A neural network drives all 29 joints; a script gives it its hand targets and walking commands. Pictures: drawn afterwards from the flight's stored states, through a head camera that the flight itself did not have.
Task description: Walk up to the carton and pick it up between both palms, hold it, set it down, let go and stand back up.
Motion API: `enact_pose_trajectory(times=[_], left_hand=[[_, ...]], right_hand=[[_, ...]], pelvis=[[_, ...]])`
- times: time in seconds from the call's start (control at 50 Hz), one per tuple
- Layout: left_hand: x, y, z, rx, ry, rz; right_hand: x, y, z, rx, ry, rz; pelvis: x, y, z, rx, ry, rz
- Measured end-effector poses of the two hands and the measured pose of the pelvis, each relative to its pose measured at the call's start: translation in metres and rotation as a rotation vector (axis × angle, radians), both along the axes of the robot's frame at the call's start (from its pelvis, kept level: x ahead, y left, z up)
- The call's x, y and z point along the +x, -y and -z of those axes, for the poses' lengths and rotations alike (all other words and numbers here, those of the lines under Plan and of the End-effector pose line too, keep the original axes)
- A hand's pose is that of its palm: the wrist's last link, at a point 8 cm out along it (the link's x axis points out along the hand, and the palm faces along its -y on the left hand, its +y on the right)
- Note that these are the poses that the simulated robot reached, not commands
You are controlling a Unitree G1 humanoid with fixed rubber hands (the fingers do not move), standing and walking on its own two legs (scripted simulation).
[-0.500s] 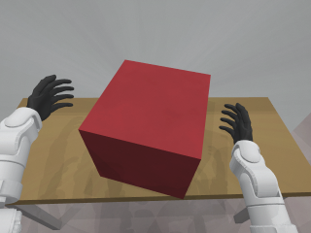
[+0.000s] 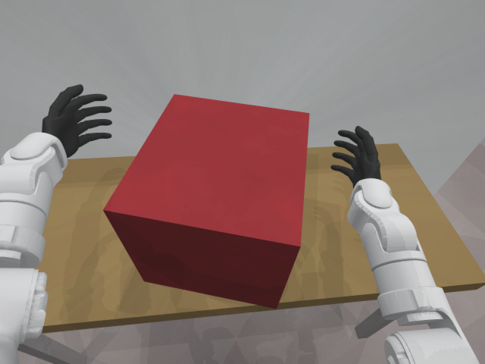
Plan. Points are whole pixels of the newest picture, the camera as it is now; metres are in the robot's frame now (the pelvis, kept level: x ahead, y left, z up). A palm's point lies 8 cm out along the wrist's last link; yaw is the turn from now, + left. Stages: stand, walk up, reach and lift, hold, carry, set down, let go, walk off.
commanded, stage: reach and lift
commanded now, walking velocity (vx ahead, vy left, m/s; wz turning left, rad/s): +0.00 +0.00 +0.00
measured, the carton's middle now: (224, 199) +0.44 -0.01 -0.01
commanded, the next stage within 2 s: none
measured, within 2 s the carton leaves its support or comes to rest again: neither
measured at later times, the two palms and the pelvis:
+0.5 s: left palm (82, 175) +0.44 +0.23 +0.09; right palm (345, 200) +0.36 -0.22 +0.06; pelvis -0.01 +0.01 +0.00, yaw +1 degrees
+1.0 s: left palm (98, 188) +0.46 +0.23 +0.03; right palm (320, 216) +0.37 -0.19 +0.01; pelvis +0.00 +0.05 -0.01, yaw +1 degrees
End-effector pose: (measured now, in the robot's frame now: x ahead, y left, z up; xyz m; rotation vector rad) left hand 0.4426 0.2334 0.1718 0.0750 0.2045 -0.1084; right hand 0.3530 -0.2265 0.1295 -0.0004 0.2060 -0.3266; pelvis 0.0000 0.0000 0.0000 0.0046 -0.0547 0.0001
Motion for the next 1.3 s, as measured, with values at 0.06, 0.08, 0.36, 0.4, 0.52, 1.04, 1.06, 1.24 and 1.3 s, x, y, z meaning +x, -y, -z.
enact_pose_trajectory(times=[0.06, 0.08, 0.36, 0.4, 0.52, 1.04, 1.06, 1.24, 1.3], left_hand=[[0.003, 0.000, -0.001, 0.001, 0.007, -0.008], [0.004, 0.000, -0.001, 0.002, 0.006, -0.011], [-0.002, -0.002, 0.050, -0.006, -0.033, -0.050], [-0.003, 0.000, 0.060, -0.012, -0.040, -0.050], [-0.004, -0.001, 0.088, -0.003, -0.070, -0.058], [0.016, 0.004, 0.142, 0.066, -0.070, 0.011], [0.016, 0.005, 0.141, 0.068, -0.067, 0.011], [0.011, 0.012, 0.133, 0.081, -0.050, 0.016], [0.007, 0.014, 0.138, 0.077, -0.071, 0.014]], right_hand=[[0.003, 0.002, 0.001, 0.000, -0.003, 0.005], [0.003, 0.002, 0.002, 0.001, -0.006, 0.006], [0.000, 0.005, 0.042, 0.004, -0.056, 0.030], [0.001, 0.002, 0.048, 0.002, -0.065, 0.027], [0.007, -0.012, 0.070, -0.006, -0.099, 0.025], [0.012, -0.038, 0.122, -0.025, -0.073, 0.041], [0.012, -0.037, 0.122, -0.023, -0.070, 0.042], [0.005, -0.033, 0.123, 0.000, -0.066, 0.058], [0.002, -0.033, 0.124, 0.000, -0.078, 0.063]], pelvis=[[-0.001, 0.000, 0.000, 0.000, -0.005, 0.000], [-0.001, 0.000, 0.000, 0.000, -0.006, 0.000], [-0.007, -0.002, 0.000, -0.005, -0.078, -0.006], [-0.007, -0.003, 0.001, -0.009, -0.101, -0.011], [-0.008, -0.010, 0.004, -0.028, -0.183, -0.027], [0.003, -0.046, 0.015, -0.086, -0.354, -0.029], [0.003, -0.046, 0.015, -0.086, -0.354, -0.029], [-0.002, -0.043, 0.015, -0.084, -0.348, -0.029], [-0.004, -0.043, 0.016, -0.085, -0.347, -0.028]])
